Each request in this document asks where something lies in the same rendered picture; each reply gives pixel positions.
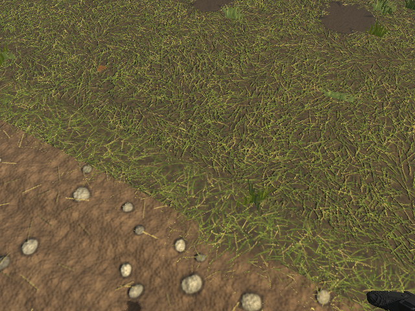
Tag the robot right hand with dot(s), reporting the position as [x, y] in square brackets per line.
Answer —
[392, 301]

